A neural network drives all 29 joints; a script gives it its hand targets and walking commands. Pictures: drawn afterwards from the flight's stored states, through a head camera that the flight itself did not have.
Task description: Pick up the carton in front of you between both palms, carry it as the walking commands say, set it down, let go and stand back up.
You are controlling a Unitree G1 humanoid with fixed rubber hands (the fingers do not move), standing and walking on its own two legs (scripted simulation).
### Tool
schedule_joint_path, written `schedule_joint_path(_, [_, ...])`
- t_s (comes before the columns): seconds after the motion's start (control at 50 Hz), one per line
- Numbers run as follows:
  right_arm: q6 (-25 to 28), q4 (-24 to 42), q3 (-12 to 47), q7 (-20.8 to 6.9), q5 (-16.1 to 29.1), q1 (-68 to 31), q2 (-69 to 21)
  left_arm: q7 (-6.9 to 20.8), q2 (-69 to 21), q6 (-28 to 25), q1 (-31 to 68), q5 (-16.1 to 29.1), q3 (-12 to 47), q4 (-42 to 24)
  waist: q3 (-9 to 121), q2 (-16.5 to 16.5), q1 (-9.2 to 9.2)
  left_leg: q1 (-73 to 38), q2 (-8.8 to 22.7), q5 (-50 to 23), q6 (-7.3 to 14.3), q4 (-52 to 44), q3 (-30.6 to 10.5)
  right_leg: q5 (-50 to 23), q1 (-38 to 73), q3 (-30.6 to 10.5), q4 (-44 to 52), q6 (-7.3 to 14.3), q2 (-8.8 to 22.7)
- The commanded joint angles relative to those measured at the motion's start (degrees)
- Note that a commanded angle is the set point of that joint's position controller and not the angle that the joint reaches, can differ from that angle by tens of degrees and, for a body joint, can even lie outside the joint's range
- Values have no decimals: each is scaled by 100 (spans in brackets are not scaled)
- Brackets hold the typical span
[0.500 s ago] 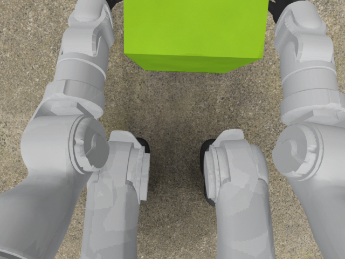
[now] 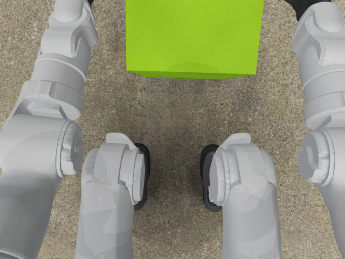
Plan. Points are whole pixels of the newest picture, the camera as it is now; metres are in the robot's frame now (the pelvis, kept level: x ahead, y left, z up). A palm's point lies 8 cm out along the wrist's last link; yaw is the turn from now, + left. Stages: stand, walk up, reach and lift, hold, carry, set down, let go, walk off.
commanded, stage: set down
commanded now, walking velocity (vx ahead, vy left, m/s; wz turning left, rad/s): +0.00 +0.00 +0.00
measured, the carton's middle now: (188, 27) +0.53 -0.03 -0.24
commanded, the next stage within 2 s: let go in 0.90 s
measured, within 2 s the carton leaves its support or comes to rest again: neither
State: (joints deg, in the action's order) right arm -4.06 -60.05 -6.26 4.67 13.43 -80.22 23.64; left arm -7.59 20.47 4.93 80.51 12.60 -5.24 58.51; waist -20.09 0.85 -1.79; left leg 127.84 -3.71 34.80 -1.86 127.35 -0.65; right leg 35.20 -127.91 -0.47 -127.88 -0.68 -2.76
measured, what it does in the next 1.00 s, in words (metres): rises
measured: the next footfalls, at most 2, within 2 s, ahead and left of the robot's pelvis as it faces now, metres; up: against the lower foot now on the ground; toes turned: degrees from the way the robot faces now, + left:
none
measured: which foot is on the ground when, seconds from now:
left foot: down 0.00-1.00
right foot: down 0.00-1.00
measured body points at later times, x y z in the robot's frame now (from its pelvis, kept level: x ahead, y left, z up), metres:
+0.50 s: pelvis +0.01 +0.00 +0.13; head +0.34 -0.01 +0.43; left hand +0.57 +0.16 +0.01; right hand +0.56 -0.23 +0.02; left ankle +0.11 +0.12 -0.33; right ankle +0.10 -0.12 -0.33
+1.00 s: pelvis +0.04 +0.00 +0.27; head +0.34 -0.01 +0.60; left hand +0.56 +0.17 +0.16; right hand +0.55 -0.23 +0.16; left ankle +0.10 +0.12 -0.33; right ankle +0.10 -0.12 -0.33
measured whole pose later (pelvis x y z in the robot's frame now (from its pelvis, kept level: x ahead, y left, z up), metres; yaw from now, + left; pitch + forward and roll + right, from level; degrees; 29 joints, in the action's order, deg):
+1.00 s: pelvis +0.04 +0.00 +0.27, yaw -1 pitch +46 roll +0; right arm -7.6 -50.8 -18.6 -1.4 -1.6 -62.6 16.6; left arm -2.9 12.7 8.7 61.9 -1.9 -16.9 48.1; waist 4.4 0.7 -0.8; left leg 92.9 -2.7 20.2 -1.2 66.8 -2.7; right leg 20.2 -93.2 -2.3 -67.2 -0.2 -2.7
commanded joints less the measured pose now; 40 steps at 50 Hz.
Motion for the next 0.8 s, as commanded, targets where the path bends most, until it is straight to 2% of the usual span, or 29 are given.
schedule_joint_path(0.0, [-74,1106,-207,79,-101,-1456,763,-97,689,65,1453,-183,-269,-1059,8685,-93,-57,-4052,-49,-2103,56,-1274,463,-2478,4401,339,1481,-48,7])
schedule_joint_path(0.1, [-280,848,-504,61,-465,-1135,487,-66,425,267,1138,-541,-602,-761,7543,-145,-44,-3446,-69,-1562,89,-1898,451,-1902,3756,314,2104,-68,-26])
schedule_joint_path(0.22, [-209,634,-722,-69,-751,-868,241,76,188,204,910,-822,-841,-574,7195,-99,-20,-3310,-66,-1583,30,-2464,417,-1898,3501,300,2659,-106,-55])
schedule_joint_path(0.48, [-504,1637,-845,-221,-799,-575,420,105,251,490,610,-814,-832,-1607,8908,-56,-47,-4830,-166,-2371,2,-3735,468,-2753,5022,405,3893,-137,-165])
schedule_joint_path(0.78, [-348,1518,-1163,-501,-1182,156,135,365,-50,352,-219,-1166,-1120,-1578,8220,-72,-12,-5789,-114,-2889,-71,-5574,284,-3318,6053,241,5669,-146,-120])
